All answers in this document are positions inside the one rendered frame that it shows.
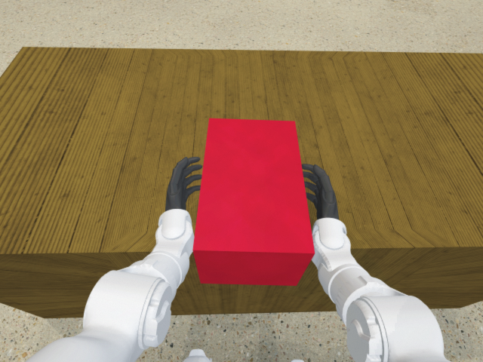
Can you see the robot left hand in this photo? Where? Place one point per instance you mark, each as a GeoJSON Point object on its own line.
{"type": "Point", "coordinates": [177, 192]}

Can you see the robot right upper arm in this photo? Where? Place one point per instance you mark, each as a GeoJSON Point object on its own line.
{"type": "Point", "coordinates": [392, 329]}

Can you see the robot right hand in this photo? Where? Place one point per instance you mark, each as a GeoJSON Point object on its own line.
{"type": "Point", "coordinates": [324, 199]}

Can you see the carton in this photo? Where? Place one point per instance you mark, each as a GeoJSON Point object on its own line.
{"type": "Point", "coordinates": [252, 223]}

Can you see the robot left shin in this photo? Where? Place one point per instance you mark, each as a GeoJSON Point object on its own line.
{"type": "Point", "coordinates": [197, 352]}

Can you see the robot left upper arm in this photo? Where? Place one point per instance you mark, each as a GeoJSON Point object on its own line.
{"type": "Point", "coordinates": [127, 314]}

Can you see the left robot forearm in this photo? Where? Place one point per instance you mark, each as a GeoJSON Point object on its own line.
{"type": "Point", "coordinates": [169, 258]}

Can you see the pedestal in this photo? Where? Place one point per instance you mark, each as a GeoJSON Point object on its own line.
{"type": "Point", "coordinates": [89, 138]}

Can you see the right robot forearm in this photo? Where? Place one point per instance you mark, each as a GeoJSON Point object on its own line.
{"type": "Point", "coordinates": [341, 277]}

